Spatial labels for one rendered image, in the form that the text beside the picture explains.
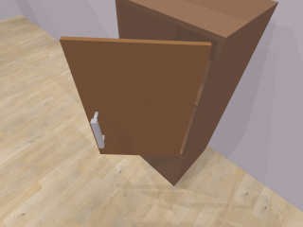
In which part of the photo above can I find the handle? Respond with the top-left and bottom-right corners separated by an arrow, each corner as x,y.
90,112 -> 105,148

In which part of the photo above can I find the cupboard door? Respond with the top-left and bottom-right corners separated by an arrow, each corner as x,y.
60,36 -> 212,156

